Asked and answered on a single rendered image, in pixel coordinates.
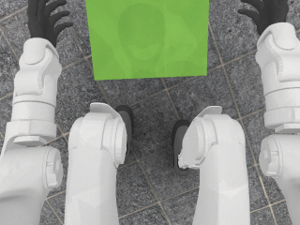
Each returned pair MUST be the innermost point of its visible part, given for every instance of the left robot upper arm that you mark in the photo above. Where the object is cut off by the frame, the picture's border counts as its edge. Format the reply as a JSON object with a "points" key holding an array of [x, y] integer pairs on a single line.
{"points": [[27, 175]]}

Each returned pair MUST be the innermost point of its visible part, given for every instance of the robot right shin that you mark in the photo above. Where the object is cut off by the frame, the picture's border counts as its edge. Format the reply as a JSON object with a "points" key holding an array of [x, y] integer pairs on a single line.
{"points": [[184, 159]]}

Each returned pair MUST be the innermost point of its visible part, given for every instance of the robot shin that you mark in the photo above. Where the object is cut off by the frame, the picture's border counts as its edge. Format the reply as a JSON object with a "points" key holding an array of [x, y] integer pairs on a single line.
{"points": [[95, 107], [184, 159]]}

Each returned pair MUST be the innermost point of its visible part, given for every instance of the robot right forearm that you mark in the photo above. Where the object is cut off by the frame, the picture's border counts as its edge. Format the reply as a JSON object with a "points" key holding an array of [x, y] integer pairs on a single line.
{"points": [[278, 56]]}

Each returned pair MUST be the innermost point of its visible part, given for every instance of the carton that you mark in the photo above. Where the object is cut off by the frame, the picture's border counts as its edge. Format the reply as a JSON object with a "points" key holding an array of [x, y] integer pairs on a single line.
{"points": [[141, 39]]}

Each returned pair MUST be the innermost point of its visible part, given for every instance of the robot left hand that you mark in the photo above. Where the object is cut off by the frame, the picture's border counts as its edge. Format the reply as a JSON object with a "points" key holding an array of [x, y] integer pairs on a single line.
{"points": [[40, 22]]}

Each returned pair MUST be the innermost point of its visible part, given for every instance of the robot left shin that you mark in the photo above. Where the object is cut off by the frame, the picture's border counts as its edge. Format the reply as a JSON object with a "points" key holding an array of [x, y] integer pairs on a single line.
{"points": [[95, 107]]}

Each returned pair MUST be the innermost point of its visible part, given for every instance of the robot left forearm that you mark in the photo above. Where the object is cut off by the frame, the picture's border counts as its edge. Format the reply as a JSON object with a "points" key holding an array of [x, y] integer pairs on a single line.
{"points": [[34, 96]]}

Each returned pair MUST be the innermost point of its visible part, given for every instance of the right robot upper arm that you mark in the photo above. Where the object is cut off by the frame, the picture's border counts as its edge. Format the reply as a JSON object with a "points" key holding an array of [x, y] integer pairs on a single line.
{"points": [[280, 159]]}

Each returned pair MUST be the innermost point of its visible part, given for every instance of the robot right hand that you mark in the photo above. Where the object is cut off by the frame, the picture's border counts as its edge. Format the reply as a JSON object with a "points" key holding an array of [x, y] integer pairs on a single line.
{"points": [[270, 12]]}

